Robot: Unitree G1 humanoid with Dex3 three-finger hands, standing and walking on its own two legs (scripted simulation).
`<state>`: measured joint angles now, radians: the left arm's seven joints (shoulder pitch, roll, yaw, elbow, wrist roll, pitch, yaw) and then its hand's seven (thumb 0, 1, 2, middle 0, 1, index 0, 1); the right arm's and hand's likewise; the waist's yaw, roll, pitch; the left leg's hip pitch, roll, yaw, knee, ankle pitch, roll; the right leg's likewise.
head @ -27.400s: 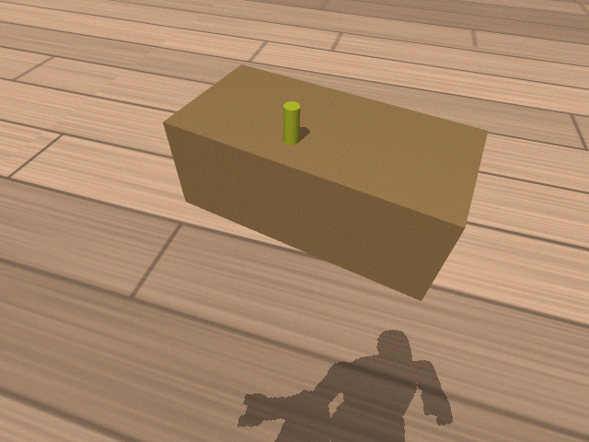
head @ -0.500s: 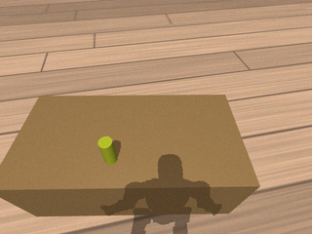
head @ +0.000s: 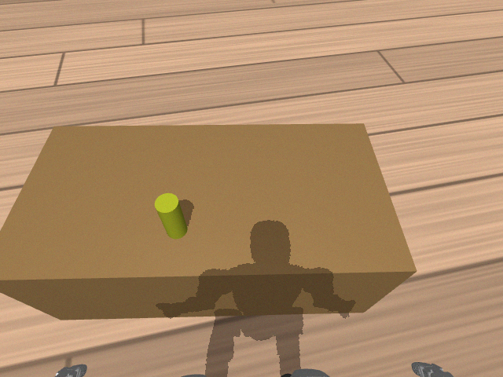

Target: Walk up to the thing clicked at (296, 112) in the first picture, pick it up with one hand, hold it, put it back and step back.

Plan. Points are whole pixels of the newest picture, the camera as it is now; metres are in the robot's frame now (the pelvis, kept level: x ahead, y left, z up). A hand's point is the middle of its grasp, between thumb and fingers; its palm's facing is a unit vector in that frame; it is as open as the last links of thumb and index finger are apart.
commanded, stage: step back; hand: left
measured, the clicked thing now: (172, 217) +0.51 +0.20 -0.25
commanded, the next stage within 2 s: none
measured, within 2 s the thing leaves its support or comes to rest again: neither
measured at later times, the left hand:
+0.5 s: hand out of the picture +0.04 +0.28 -0.17, palm faces -0.12 -0.92 -0.38, open 7.4 cm
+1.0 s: hand out of the picture -0.08 +0.29 -0.16, palm faces -0.01 -0.93 -0.36, open 7.4 cm
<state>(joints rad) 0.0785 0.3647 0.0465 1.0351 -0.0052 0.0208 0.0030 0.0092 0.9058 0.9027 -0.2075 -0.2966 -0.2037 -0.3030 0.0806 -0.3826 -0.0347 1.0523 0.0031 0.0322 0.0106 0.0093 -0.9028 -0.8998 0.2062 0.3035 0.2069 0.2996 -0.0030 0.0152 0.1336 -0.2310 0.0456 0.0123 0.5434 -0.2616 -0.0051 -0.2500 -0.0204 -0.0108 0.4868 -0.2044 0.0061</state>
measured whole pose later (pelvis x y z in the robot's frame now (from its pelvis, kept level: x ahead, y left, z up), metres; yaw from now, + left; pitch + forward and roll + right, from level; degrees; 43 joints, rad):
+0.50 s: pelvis -0.09 +0.03 -0.02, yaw -5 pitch -2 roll +0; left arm 0.11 0.38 0.07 0.88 0.02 0.06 0.01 0.01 0.91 0.90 -0.21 -0.30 -0.20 -0.30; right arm 0.14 -0.37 -0.05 0.87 -0.02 0.03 -0.01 0.01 -0.90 -0.90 0.21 0.30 0.21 0.30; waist -0.01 -0.02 0.21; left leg -0.34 0.02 0.09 0.66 -0.29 0.03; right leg -0.30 0.04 0.07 0.79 -0.46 0.01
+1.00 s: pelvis -0.22 +0.03 -0.01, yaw +0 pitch -3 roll +0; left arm 0.10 0.38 0.07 0.79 0.02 0.08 0.02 0.01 0.91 0.90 -0.21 -0.30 -0.20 -0.30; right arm 0.16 -0.38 -0.04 0.88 -0.03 0.02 0.00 0.01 -0.90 -0.90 0.21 0.30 0.21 0.30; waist 0.00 -0.04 0.19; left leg -0.25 -0.04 -0.02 0.66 -0.35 0.04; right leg -0.47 0.05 0.07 0.92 -0.48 -0.01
